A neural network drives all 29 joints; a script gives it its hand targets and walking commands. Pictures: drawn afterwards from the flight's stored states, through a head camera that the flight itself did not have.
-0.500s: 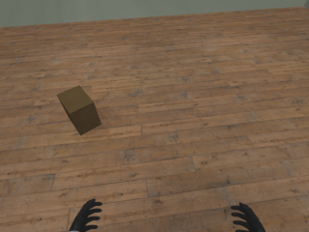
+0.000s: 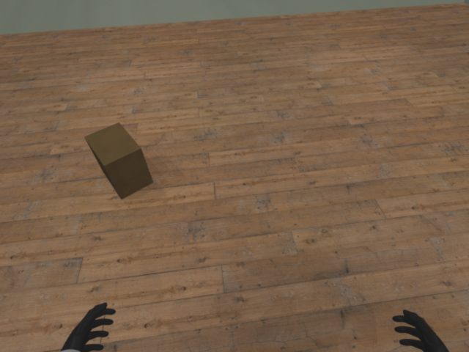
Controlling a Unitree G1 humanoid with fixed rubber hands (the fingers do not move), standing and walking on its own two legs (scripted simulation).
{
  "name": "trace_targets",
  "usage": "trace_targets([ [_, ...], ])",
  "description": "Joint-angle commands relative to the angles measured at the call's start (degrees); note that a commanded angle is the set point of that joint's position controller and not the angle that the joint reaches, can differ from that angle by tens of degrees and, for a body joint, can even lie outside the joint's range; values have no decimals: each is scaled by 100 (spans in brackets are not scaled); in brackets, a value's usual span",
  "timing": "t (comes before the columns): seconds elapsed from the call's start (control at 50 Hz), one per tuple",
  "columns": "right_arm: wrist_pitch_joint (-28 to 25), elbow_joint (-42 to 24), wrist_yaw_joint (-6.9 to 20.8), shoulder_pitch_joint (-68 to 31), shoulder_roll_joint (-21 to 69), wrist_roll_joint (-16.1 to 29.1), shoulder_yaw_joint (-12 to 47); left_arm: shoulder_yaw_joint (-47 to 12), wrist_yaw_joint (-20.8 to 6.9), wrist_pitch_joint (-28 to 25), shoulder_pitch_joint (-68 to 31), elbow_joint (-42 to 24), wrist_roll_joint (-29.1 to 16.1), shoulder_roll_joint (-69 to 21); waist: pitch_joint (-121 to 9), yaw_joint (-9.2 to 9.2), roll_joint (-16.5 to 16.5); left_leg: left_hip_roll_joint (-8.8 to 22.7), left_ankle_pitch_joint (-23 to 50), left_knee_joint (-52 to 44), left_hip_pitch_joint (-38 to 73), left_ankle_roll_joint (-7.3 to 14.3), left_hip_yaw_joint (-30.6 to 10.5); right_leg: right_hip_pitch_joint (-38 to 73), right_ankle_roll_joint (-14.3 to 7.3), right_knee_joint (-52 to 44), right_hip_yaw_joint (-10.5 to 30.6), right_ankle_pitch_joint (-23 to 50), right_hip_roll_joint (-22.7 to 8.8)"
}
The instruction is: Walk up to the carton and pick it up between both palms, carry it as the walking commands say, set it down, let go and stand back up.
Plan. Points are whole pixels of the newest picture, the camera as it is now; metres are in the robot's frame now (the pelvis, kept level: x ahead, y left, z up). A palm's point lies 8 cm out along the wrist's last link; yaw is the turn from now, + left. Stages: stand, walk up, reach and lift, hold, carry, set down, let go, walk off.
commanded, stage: stand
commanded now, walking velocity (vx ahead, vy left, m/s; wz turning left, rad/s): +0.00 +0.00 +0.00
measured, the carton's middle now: (120, 160) +1.14 +0.70 -0.62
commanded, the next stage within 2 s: none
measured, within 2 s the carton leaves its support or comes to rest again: neither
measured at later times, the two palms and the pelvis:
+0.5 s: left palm out of the picture +0.13 +0.30 -0.07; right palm out of the picture +0.13 -0.30 -0.07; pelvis +0.00 +0.00 +0.02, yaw +0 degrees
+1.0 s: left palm out of the picture +0.10 +0.31 -0.07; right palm out of the picture +0.10 -0.31 -0.07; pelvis +0.00 +0.00 +0.03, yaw +0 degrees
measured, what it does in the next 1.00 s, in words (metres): stands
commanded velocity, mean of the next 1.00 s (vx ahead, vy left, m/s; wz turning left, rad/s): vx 0.00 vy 0.00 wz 0.00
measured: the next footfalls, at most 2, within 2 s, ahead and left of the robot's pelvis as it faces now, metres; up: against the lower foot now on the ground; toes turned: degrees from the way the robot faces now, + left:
none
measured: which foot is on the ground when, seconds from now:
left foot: down 0.00-1.00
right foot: down 0.00-1.00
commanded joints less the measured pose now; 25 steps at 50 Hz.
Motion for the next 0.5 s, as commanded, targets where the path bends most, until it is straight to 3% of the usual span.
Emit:
trace_targets([
  [0.0,-76,-276,-27,-235,-942,16,-218,219,25,-76,-243,-275,-18,949,-404,-3,8,430,1057,-788,170,392,-564,192,-389,-796,581,1049,-445],
  [0.48,6,783,-8,-510,-985,79,-42,30,9,12,-522,774,-91,1000,-276,5,12,547,1440,-1809,831,244,-560,850,-253,-1789,550,1418,-558],
])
